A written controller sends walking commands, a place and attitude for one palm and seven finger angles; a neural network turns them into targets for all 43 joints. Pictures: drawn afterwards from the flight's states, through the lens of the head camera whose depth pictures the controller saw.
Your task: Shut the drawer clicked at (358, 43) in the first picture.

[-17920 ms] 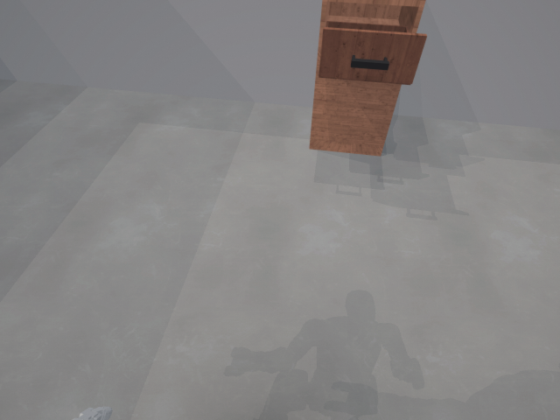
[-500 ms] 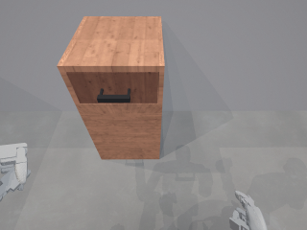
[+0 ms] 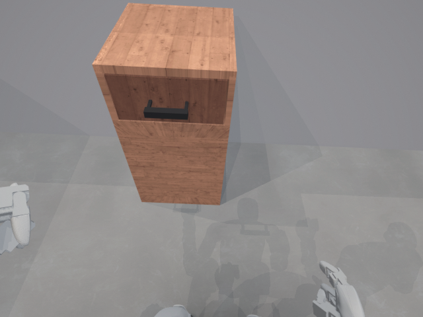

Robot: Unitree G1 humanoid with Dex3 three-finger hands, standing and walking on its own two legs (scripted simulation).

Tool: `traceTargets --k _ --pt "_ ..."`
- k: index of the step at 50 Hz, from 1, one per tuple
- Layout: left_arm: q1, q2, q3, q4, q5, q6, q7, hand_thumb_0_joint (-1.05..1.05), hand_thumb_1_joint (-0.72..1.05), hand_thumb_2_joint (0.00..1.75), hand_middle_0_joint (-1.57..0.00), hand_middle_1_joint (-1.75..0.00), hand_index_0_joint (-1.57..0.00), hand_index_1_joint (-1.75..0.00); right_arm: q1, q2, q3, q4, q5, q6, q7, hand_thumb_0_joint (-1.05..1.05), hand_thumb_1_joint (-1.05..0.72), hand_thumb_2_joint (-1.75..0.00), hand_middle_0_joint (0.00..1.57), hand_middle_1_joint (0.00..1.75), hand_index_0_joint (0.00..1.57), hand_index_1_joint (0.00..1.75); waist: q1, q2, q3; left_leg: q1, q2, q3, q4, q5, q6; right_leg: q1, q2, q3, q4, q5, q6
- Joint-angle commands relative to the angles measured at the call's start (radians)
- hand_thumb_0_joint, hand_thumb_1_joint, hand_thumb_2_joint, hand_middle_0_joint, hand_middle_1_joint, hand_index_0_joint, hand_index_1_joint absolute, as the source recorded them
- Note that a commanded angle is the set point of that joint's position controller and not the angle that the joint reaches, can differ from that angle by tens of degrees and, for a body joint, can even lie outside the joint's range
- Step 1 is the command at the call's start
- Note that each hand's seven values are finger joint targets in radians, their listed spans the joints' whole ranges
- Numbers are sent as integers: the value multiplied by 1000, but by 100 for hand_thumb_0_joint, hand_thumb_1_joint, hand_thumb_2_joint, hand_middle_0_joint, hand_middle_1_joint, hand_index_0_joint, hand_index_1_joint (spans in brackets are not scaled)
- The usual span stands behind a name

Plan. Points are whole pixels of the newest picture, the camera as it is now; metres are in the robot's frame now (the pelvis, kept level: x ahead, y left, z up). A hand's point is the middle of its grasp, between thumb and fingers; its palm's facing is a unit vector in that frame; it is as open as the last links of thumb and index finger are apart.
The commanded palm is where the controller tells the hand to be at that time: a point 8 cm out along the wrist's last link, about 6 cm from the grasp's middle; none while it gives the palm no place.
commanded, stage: step back with the hand held close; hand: left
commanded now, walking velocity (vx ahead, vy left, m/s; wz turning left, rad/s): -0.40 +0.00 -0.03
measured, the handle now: (167, 108) +0.70 +0.18 -0.07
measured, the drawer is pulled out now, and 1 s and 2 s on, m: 0.00 0.00 0.00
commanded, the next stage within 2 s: stop stepping back and stand still in 0.50 s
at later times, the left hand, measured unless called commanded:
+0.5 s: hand (3, 256) +0.16 +0.24 +0.19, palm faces +0.31 -0.84 -0.44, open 3.2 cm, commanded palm +0.09 +0.28 +0.19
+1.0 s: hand out of the picture +0.12 +0.26 +0.18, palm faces +0.35 -0.87 -0.35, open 3.3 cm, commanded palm +0.04 +0.29 +0.19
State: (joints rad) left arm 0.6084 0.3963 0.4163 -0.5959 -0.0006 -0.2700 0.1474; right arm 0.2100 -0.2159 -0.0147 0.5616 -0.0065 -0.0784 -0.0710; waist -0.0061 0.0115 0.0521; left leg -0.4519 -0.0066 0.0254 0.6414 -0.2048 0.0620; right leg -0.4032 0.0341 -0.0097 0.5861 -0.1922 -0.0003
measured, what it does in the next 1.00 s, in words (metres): walks backwards: right foot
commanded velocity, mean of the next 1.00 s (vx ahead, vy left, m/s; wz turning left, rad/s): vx -0.19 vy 0.00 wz -0.01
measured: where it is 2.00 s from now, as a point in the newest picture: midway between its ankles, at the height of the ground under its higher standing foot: outside the picture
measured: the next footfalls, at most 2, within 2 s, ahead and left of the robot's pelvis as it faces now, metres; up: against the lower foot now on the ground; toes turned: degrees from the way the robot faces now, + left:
right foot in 0.54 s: -0.17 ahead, -0.13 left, +0.00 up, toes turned -4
left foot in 1.22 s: -0.04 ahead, +0.15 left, +0.00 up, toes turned -2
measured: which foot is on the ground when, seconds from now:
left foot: down 0.00-1.00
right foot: down 0.00-0.22, up 0.24-0.52, down 0.54-1.00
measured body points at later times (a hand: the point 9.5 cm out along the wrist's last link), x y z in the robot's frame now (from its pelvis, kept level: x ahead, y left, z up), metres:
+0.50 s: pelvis -0.05 +0.01 +0.02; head +0.00 +0.05 +0.46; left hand +0.13 +0.28 +0.21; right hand +0.12 -0.21 -0.06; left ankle +0.09 +0.08 -0.72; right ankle -0.20 -0.13 -0.70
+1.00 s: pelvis -0.11 +0.02 -0.01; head -0.11 +0.06 +0.44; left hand +0.09 +0.30 +0.20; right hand +0.01 -0.24 -0.08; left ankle +0.08 +0.08 -0.72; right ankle -0.19 -0.09 -0.71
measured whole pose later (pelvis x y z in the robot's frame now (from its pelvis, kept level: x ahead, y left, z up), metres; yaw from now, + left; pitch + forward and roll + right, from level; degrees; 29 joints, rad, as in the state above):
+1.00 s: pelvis -0.11 +0.02 -0.01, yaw -4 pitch -4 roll -2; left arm 0.49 0.40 0.42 -0.56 -0.04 -0.22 0.14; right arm 0.24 -0.18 -0.01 0.66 -0.02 -0.12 -0.08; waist -0.04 -0.05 0.03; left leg -0.47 -0.01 0.04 0.53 -0.03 0.04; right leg -0.14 0.06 0.01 0.74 -0.58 -0.03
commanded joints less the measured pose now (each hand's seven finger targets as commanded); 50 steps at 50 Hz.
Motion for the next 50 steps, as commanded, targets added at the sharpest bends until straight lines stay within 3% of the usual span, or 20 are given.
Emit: traceTargets --k 1,4,7,9,11,12,15,19,23,25,28,30,31,34,38,42,44,45,46,50 --pt "-22 156 113 -205 -13 -71 15 0 90 90 -140 -160 -140 -160 -86 -134 -65 -147 -2 -57 -5 0 -90 -90 20 30 20 30 -13 -33 -120 -203 71 -136 -145 -357 17 220 -105 231 -127 -88 -34" --pt "-10 166 106 -197 -36 -72 28 0 90 90 -140 -160 -140 -160 -70 -115 -69 -118 -3 -35 7 0 -90 -90 20 30 20 30 -23 -124 -160 29 2 -72 39 -189 -39 16 -232 291 -276 -147 -104" --pt "10 170 103 -199 -40 -77 40 0 90 90 -140 -160 -140 -160 -83 -111 -68 -109 3 -14 6 0 -90 -90 20 30 20 30 -29 -97 -161 115 9 -87 -7 -153 -32 -53 -207 187 -260 -122 -85" --pt "22 185 114 -237 -34 -84 41 0 90 90 -140 -160 -140 -160 -106 -129 -65 -124 4 -21 -6 0 -90 -90 20 30 20 30 -29 58 -132 7 102 -196 -226 -237 7 15 -85 90 -124 -156 -30" --pt "27 178 143 -253 -1 -95 29 0 90 90 -140 -160 -140 -160 -128 -155 -65 -147 -5 -49 -12 0 -90 -90 20 30 20 30 -11 325 -154 -381 327 -457 -564 -602 102 371 84 25 336 -118 21" --pt "-3 195 153 -279 0 -92 25 0 90 90 -140 -160 -140 -160 -106 -140 -68 -140 -8 -59 -13 0 -90 -90 20 30 20 30 -18 272 -153 -385 363 -478 -589 -589 125 350 89 60 488 -157 21" --pt "12 172 137 -277 -21 -83 29 0 90 90 -140 -160 -140 -160 -95 -124 -72 -120 -19 -88 2 0 -90 -90 20 30 20 30 0 137 -175 -104 306 -360 -449 -309 110 147 58 66 452 -274 12" --pt "53 133 70 -261 -55 -84 20 0 90 90 -140 -160 -140 -160 -56 -104 -51 -53 -35 -110 15 0 -90 -90 20 30 20 30 -4 212 -218 213 238 -272 -455 -99 41 82 40 7 67 -377 -15" --pt "-10 177 68 -269 -59 -111 -12 0 90 90 -140 -160 -140 -160 -36 -112 -51 -7 -50 -93 25 0 -90 -90 20 30 20 30 4 212 -314 472 209 -171 -337 399 -41 121 37 -9 -276 -182 -28" --pt "-11 197 84 -289 -63 -124 -28 0 90 90 -140 -160 -140 -160 -53 -112 -48 -28 -45 -77 32 0 -90 -90 20 30 20 30 8 197 -339 548 178 -112 -261 530 -39 100 22 -12 -326 -72 -22" --pt "5 258 167 -292 -88 -131 -28 0 90 90 -140 -160 -140 -160 -106 -108 -43 -81 -29 -57 23 0 -90 -90 20 30 20 30 7 99 -336 475 130 -44 -208 256 -55 58 -52 7 -293 -26 -28" --pt "90 249 180 -267 -110 -120 -31 0 90 90 -140 -160 -140 -160 -107 -95 -44 -111 8 -50 14 0 -90 -90 20 30 20 30 2 -144 -309 493 59 -7 -46 109 -69 -49 -138 28 -325 84 -33" --pt "150 237 178 -231 -119 -98 -28 0 90 90 -140 -160 -140 -160 -118 -91 -39 -120 17 -42 9 0 -90 -90 20 30 20 30 -5 -148 -255 464 40 2 28 51 -76 -114 -186 41 -320 -4 -60" --pt "140 215 170 -222 -115 -34 -15 0 90 90 -140 -160 -140 -160 -127 -93 -32 -123 3 -17 -7 0 -90 -90 20 30 20 30 -22 -15 -163 399 38 -17 20 29 -73 -149 -177 49 -300 -185 -89" --pt "-22 181 83 -126 -76 -2 10 0 90 90 -140 -160 -140 -160 -98 -113 -37 -89 7 -27 -35 0 -90 -90 20 30 20 30 -35 -104 61 334 36 -65 126 -34 -76 -291 -210 90 -383 -466 -112" --pt "-200 183 38 -136 -42 -15 9 0 90 90 -140 -160 -140 -160 -93 -126 -30 -64 10 -65 -49 0 -90 -90 20 30 20 30 -43 -37 147 336 58 -93 31 -42 -58 -264 -161 11 -270 -382 -82" --pt "-251 200 49 -228 -38 -33 -1 0 90 90 -140 -160 -140 -160 -119 -142 -31 -79 4 -94 -47 0 -90 -90 20 30 20 30 -36 199 117 272 114 -275 -282 -287 -58 -155 -34 -36 -60 -418 -33" --pt "-219 196 81 -268 -41 -48 4 0 90 90 -140 -160 -140 -160 -111 -144 -29 -92 0 -113 -40 0 -90 -90 20 30 20 30 -16 349 53 140 176 -422 -543 -541 -77 50 63 -45 131 -417 -22" --pt "-207 218 109 -303 -37 -57 7 0 90 90 -140 -160 -140 -160 -104 -132 -24 -93 -9 -127 -30 0 -90 -90 20 30 20 30 8 367 -15 74 211 -494 -652 -643 -115 159 90 -24 238 -422 -29" --pt "95 203 157 -285 -62 -44 -8 0 90 90 -140 -160 -140 -160 -82 -99 -32 -121 -20 -110 21 0 -90 -90 20 30 20 30 39 257 -226 2 151 -188 -478 -372 -95 399 63 -45 1 -402 -57"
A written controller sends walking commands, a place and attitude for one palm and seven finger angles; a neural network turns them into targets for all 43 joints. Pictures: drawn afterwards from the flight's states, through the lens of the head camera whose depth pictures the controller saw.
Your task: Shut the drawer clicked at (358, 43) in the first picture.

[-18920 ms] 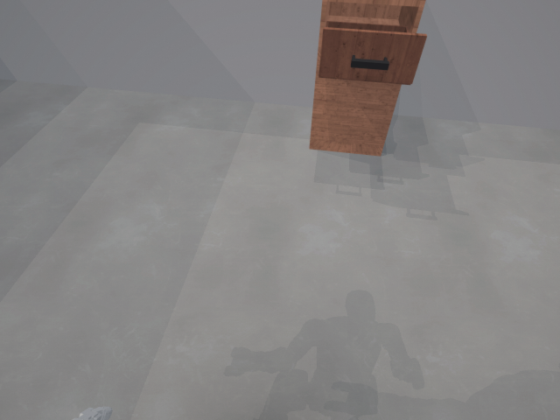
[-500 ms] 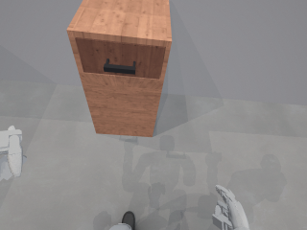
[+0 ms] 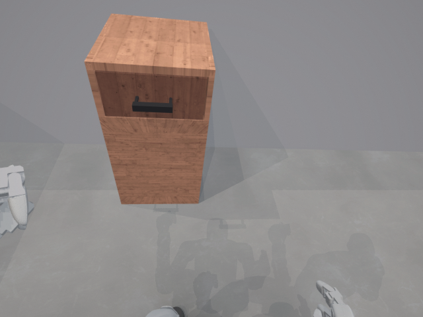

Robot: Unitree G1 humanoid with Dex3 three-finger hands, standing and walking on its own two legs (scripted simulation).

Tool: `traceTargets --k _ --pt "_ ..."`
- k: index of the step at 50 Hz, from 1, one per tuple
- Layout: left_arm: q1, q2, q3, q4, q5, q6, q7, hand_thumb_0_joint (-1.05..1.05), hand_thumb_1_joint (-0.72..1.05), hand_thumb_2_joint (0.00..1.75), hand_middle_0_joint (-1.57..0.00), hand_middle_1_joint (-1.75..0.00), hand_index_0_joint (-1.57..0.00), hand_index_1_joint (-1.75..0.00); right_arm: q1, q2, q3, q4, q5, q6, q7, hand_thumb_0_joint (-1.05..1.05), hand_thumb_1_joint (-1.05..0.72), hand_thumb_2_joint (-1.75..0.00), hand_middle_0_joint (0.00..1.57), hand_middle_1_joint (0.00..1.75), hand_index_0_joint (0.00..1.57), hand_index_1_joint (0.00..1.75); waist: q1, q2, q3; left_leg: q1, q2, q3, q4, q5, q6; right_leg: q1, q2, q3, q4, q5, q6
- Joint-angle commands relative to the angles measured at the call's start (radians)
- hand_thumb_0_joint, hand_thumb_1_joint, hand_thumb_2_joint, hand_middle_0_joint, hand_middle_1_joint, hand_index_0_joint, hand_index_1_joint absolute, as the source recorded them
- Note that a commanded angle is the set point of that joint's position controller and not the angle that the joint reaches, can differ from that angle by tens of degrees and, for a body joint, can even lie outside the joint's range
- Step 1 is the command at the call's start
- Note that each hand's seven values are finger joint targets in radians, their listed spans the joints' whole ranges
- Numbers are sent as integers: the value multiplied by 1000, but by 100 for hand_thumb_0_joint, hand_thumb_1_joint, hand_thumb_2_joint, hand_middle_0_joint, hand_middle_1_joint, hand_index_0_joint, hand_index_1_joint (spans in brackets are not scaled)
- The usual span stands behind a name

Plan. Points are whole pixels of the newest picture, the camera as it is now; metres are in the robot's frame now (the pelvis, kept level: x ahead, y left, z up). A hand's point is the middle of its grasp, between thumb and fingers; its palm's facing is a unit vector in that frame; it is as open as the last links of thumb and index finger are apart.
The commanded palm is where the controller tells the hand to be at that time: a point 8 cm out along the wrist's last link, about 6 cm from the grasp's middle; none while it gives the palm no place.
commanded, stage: stop stepping back and stand still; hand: left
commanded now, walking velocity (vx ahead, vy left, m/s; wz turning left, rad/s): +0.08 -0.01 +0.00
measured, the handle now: (153, 103) +0.80 +0.21 -0.06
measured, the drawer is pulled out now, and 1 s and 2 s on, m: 0.00 0.00 0.00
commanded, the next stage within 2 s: let the arm hang, fingers relaxed in 0.90 s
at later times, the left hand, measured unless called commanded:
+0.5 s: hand (3, 227) +0.18 +0.26 +0.19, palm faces +0.30 -0.81 -0.50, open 3.2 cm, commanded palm +0.12 +0.31 +0.20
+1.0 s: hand (21, 213) +0.20 +0.26 +0.18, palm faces +0.30 -0.81 -0.50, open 3.2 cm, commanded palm none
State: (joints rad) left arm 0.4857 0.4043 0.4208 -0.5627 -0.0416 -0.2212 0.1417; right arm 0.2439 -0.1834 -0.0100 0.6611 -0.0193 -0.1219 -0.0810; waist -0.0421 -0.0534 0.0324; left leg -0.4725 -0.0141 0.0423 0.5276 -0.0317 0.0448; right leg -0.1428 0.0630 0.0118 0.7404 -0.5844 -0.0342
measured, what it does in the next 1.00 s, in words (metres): steps on the spot: left foot, then right foot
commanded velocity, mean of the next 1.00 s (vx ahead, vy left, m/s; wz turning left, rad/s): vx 0.04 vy -0.03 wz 0.00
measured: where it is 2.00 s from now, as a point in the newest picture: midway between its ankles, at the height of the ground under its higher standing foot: outside the picture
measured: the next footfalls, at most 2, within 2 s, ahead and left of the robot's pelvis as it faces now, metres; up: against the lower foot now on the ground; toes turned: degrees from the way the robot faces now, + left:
left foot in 0.22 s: +0.06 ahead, +0.13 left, +0.00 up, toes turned +2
right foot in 0.48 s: +0.02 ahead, -0.08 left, +0.00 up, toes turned -3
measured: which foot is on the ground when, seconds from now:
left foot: down 0.00-0.04, up 0.06-0.20, down 0.22-1.00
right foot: down 0.00-0.28, up 0.30-0.46, down 0.48-1.00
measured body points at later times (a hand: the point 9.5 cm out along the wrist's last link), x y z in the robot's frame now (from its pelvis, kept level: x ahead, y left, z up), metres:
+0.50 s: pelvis -0.02 +0.03 +0.02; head +0.01 +0.05 +0.47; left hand +0.16 +0.30 +0.22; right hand +0.16 -0.18 -0.05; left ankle +0.03 +0.13 -0.71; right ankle -0.02 -0.08 -0.71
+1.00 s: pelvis +0.01 +0.02 +0.03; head +0.03 +0.02 +0.47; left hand +0.18 +0.30 +0.21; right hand +0.18 -0.22 -0.06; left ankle +0.02 +0.13 -0.71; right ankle -0.02 -0.08 -0.71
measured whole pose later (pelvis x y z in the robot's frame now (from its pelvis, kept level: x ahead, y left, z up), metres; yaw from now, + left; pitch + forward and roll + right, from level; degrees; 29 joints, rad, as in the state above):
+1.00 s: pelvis +0.01 +0.02 +0.03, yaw -1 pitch +1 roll -1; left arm 0.67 0.40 0.37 -0.56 -0.05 -0.23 0.14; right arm 0.18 -0.19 0.00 0.60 0.00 -0.09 -0.07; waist -0.02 0.01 0.03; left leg -0.26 0.02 0.04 0.48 -0.24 0.01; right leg -0.19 0.03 -0.05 0.44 -0.27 -0.03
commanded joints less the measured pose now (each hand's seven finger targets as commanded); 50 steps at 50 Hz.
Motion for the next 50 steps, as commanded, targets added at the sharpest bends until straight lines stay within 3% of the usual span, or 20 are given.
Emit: traceTargets --k 1,2,3,4,6,9,11,12,14,17,20,22,24,26,27,31,34,41,49,50 --pt "253 180 140 -320 -20 -86 -9 0 90 90 -140 -160 -140 -160 -108 -127 -37 -225 -1 -47 37 0 -90 -90 20 30 20 30 68 234 -198 2 78 -99 -191 -473 -82 127 -25 -2 -296 4 -29" --pt "264 182 144 -308 -20 -76 -12 0 90 90 -140 -160 -140 -160 -95 -117 -46 -220 8 -19 40 0 -90 -90 20 30 20 30 51 4 -162 121 -21 4 190 -339 -90 -138 -200 189 -520 -65 -61" --pt "210 186 138 -319 -34 -60 -8 0 90 90 -140 -160 -140 -160 -115 -125 -55 -207 12 7 38 0 -90 -90 20 30 20 30 48 -152 -85 84 -35 -41 484 -284 -92 -362 -379 404 -640 -209 -147" --pt "188 153 142 -243 -42 -43 -2 0 90 90 -140 -160 -140 -160 -94 -125 -51 -182 12 18 37 0 -90 -90 20 30 20 30 27 -177 -36 -4 -12 -95 600 -259 -84 -407 -402 409 -644 -201 -203" --pt "105 120 88 -137 -30 -33 13 0 90 90 -140 -160 -140 -160 -86 -107 -30 -164 18 13 20 0 -90 -90 20 30 20 30 -6 -47 23 0 78 -101 422 -276 -56 -328 -340 199 -540 5 -142" --pt "30 90 17 -94 3 -29 26 0 90 90 -140 -160 -140 -160 -119 -124 -20 -162 28 -29 -8 0 -90 -90 20 30 20 30 15 36 23 224 62 -16 -53 -223 -17 -227 -229 54 -366 238 -52" --pt "-17 105 6 -191 10 -45 26 0 90 90 -140 -160 -140 -160 -106 -149 -26 -185 27 -53 -17 0 -90 -90 20 30 20 30 33 194 -64 376 190 -189 -133 -34 38 -223 -114 -11 -178 369 29" --pt "-45 136 22 -243 9 -49 23 0 90 90 -140 -160 -140 -160 -106 -160 -26 -199 33 -56 -14 0 -90 -90 20 30 20 30 41 168 -103 405 238 -244 -115 123 60 -220 -83 -28 -135 393 55" --pt "-56 173 44 -335 -1 -56 7 0 90 90 -140 -160 -140 -160 -93 -117 -15 -176 3 -81 0 0 -90 -90 20 30 20 30 19 229 -145 461 275 -403 -230 232 46 -290 -52 -24 32 146 50" --pt "111 129 42 -342 3 -42 14 0 90 90 -140 -160 -140 -160 -94 -120 -25 -182 10 -94 32 0 -90 -90 20 30 20 30 39 200 -162 402 291 -306 -238 78 77 -228 -79 5 3 133 43" --pt "212 127 69 -319 -3 -30 19 0 90 90 -140 -160 -140 -160 -110 -124 -21 -203 10 -76 41 0 -90 -90 20 30 20 30 36 280 -137 249 241 -190 -256 -122 34 -82 -53 -64 -153 189 40" --pt "223 132 83 -268 -4 -22 22 0 90 90 -140 -160 -140 -160 -123 -125 -20 -212 11 -43 35 0 -90 -90 20 30 20 30 34 252 -98 79 194 -125 -236 -341 9 65 -50 -80 -276 254 25" --pt "212 156 113 -213 -6 -20 26 0 90 90 -140 -160 -140 -160 -127 -116 -26 -219 7 -13 24 0 -90 -90 20 30 20 30 22 103 -64 26 112 -74 -101 -444 -23 37 -119 42 -407 188 -23" --pt "173 156 108 -193 -20 -11 24 0 90 90 -140 -160 -140 -160 -116 -111 -32 -206 14 5 19 0 -90 -90 20 30 20 30 22 -76 -65 75 47 -30 128 -358 -42 -113 -280 286 -532 2 -96" --pt "169 131 83 -174 -22 -5 25 0 90 90 -140 -160 -140 -160 -106 -111 -34 -192 19 6 16 0 -90 -90 20 30 20 30 19 -96 -48 101 47 -30 194 -318 -41 -167 -311 297 -547 -14 -113" --pt "145 120 51 -214 -9 -26 30 0 90 90 -140 -160 -140 -160 -131 -130 -27 -189 27 -14 1 0 -90 -90 20 30 20 30 22 38 -81 253 86 -60 -73 -121 -15 -94 -195 73 -351 389 -27" --pt "117 151 62 -266 9 -50 25 0 90 90 -140 -160 -140 -160 -148 -131 -19 -196 19 -32 -10 0 -90 -90 20 30 20 30 38 245 -89 271 171 -205 -174 101 19 -75 -94 -33 -216 456 39" --pt "227 135 80 -206 -5 -72 20 0 90 90 -140 -160 -140 -160 -114 -134 -37 -197 27 -36 7 0 -90 -90 20 30 20 30 37 116 -154 246 109 -97 -75 116 -19 44 -134 26 -312 637 17" --pt "195 130 69 -170 -18 -60 18 0 90 90 -140 -160 -140 -160 -133 -134 -38 -205 27 -14 -2 0 -90 -90 20 30 20 30 32 78 -129 267 93 -82 -97 23 -20 -6 -138 48 -364 591 20" --pt "15 35 -320 646 92 95 -131 0 90 90 -140 -160 -140 -160 -181 -327 -88 26 30 -50 96 0 -90 -90 20 30 20 30 6 87 -84 197 118 -99 85 163 -10 -121 -225 -3 -200 796 -5"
